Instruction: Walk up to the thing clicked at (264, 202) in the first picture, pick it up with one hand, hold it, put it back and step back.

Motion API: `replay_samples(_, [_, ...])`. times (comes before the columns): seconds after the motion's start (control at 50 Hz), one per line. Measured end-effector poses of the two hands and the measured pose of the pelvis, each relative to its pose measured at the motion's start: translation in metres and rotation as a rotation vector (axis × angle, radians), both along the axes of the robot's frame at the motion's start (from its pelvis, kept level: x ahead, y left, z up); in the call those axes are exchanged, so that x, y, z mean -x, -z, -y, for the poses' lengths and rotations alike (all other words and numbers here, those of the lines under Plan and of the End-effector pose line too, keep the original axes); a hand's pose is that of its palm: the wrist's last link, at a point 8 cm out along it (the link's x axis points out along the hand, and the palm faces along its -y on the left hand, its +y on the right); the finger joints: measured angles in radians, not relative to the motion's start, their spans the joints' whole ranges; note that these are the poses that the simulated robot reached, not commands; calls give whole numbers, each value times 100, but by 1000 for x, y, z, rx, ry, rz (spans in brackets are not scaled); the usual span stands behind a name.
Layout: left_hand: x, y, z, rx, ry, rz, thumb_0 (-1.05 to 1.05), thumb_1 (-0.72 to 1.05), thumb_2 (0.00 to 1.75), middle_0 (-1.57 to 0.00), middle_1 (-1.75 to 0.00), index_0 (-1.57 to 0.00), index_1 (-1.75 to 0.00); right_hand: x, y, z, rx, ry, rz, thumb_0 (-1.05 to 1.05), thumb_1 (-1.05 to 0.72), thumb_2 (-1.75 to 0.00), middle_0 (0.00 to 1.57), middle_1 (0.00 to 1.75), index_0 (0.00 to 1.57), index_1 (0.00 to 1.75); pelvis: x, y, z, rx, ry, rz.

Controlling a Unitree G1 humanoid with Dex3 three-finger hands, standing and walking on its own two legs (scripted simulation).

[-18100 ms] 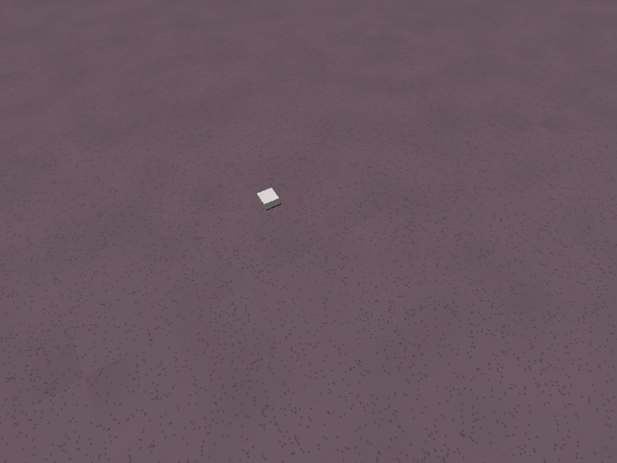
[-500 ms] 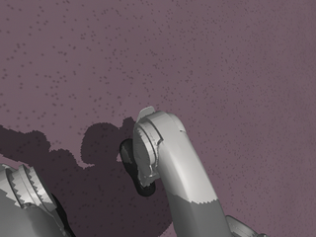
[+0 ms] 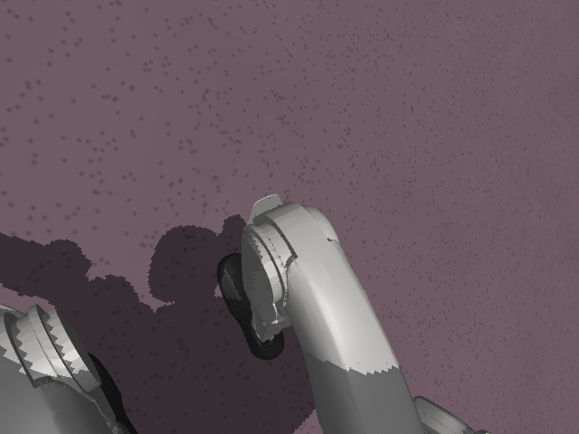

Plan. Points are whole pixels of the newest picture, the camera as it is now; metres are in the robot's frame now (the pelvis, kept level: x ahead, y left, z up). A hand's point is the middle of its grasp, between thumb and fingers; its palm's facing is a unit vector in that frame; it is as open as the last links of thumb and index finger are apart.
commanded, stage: settle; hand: left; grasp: from above
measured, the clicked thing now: out of the picture +0.42 +0.33 -0.30
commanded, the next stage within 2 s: lift in 0.96 s
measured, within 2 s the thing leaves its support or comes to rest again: leaves its support in 0.44 s
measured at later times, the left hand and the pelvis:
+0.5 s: hand out of the picture +0.43 +0.33 -0.26, palm faces -0.24 -0.38 -0.89, open 10.7 cm; pelvis +0.00 +0.00 +0.00, yaw +1 degrees
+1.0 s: hand out of the picture +0.41 +0.34 -0.17, palm faces -0.27 -0.35 -0.90, open 10.7 cm; pelvis +0.01 -0.01 +0.02, yaw +6 degrees
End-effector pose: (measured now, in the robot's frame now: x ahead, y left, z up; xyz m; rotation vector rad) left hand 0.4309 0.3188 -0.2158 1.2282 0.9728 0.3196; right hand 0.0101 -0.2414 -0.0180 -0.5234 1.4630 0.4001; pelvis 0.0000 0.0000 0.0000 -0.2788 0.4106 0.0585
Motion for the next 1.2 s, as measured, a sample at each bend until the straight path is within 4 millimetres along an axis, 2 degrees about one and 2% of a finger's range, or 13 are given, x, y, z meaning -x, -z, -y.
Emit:
replay_samples(0.32, [-2,-1,-3,15,-18,-4,-1,-10,58,-53,-76,-59,-75,1,1,-1,-4,9,-2,0,-92,-90,20,30,20,30,0,0,0,-2,-1,-6])
replay_samples(0.48, [-1,-9,-15,14,-55,15,0,-10,57,-53,-75,-59,-75,2,0,1,-1,36,-26,0,-92,-90,20,30,20,30,-2,-3,0,-8,-6,-32])
replay_samples(0.58, [-4,-25,-25,17,-57,45,0,-9,57,-52,-75,-59,-75,-3,0,5,8,65,-32,0,-92,-90,20,30,20,30,-6,-7,1,-14,-8,-74])
replay_samples(0.7, [-1,-57,-32,5,-4,36,0,-8,57,-51,-76,-57,-76,-25,8,15,12,103,15,0,-91,-90,20,30,20,30,-12,-13,2,-31,-15,-134])
replay_samples(0.82, [10,-80,-32,-5,26,-7,0,-8,57,-50,-77,-57,-77,-51,22,24,3,106,97,0,-91,-90,20,30,20,30,-13,-16,3,-60,-29,-153])
replay_samples(0.92, [17,-93,-27,-9,12,-13,-1,-9,58,-51,-78,-57,-77,-65,31,27,-10,87,133,0,-90,-89,20,30,20,30,-11,-20,7,-87,-41,-159])
replay_samples(1.02, [15,-103,-22,-8,-33,3,-1,-10,59,-51,-78,-58,-78,-68,35,31,-17,85,132,0,-90,-89,20,30,20,30,-12,-25,13,-110,-44,-178])
replay_samples(1.2, [-1,-128,-18,1,-72,24,0,-10,57,-54,-73,-61,-72,-62,41,39,-16,143,91,0,-91,-90,20,30,20,30,-18,-31,19,-134,-46,-211])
